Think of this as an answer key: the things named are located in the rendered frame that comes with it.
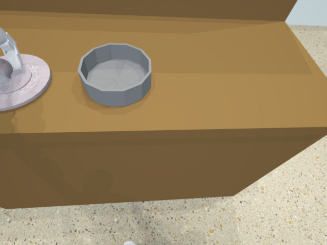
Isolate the lid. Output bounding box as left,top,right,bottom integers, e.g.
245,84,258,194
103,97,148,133
0,54,52,111

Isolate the pot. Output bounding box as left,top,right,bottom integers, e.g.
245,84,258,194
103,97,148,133
78,43,151,107

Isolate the table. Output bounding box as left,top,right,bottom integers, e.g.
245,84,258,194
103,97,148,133
0,0,327,209

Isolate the knob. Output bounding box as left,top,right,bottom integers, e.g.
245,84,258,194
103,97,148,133
0,58,13,77

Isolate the robot left hand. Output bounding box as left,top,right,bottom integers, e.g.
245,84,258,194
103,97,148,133
0,28,23,84

